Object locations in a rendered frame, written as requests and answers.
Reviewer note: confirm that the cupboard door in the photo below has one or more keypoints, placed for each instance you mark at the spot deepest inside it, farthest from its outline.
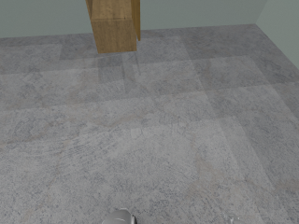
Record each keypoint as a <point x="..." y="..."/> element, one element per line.
<point x="135" y="8"/>

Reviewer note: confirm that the robot left thigh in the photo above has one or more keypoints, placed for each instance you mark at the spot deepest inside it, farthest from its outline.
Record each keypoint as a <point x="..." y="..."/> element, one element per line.
<point x="119" y="217"/>

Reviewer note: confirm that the right robot hand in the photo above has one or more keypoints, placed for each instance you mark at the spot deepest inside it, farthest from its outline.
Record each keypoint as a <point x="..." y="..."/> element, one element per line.
<point x="231" y="218"/>

